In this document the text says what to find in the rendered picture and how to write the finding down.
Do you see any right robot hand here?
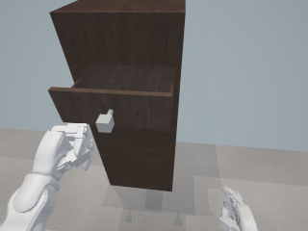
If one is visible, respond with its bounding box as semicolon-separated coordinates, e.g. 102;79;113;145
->
219;186;258;231

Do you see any left robot forearm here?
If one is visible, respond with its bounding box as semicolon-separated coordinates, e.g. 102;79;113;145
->
0;172;60;231

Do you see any handle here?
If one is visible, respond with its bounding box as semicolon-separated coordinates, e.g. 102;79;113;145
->
95;109;115;133

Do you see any left robot hand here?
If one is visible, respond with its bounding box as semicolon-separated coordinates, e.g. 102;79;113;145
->
32;123;95;181

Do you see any drawer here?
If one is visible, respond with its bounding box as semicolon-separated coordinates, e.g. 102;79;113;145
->
48;64;176;130

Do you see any cabinet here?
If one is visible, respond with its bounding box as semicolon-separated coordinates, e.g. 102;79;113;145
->
50;0;186;192

